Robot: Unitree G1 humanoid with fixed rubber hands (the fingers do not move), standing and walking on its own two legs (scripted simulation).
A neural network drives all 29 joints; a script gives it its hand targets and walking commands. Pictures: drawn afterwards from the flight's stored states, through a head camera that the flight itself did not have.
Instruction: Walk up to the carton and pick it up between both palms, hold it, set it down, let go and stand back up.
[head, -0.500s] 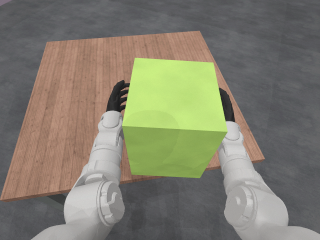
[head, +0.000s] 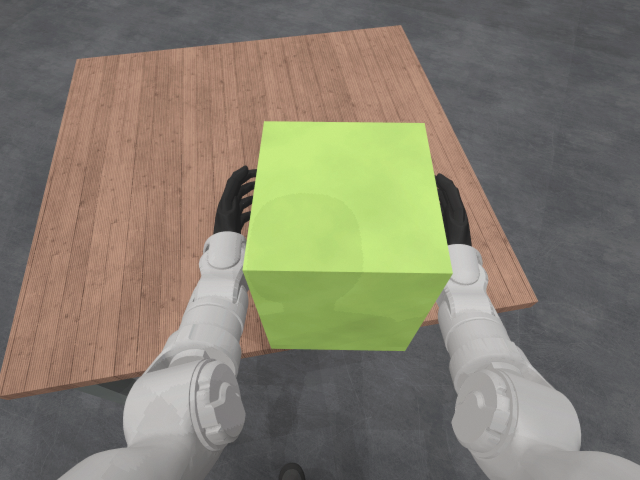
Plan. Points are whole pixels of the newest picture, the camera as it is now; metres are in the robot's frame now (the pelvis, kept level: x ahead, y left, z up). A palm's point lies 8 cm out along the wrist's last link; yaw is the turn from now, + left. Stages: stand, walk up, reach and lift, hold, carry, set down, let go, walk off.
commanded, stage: set down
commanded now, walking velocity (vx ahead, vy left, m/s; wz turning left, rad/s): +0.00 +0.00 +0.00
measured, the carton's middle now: (340, 246) +0.40 +0.00 +0.00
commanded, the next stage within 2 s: none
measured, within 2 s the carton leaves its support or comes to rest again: neither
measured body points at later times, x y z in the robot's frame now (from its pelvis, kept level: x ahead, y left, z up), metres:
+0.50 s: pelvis -0.01 +0.00 +0.00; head +0.08 +0.02 +0.44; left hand +0.42 +0.15 +0.02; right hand +0.41 -0.14 +0.02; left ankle +0.01 +0.10 -0.74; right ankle -0.04 -0.08 -0.74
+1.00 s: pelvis -0.02 +0.00 +0.00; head +0.08 +0.02 +0.44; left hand +0.42 +0.15 +0.02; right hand +0.40 -0.14 +0.02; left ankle +0.01 +0.10 -0.74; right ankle -0.04 -0.08 -0.74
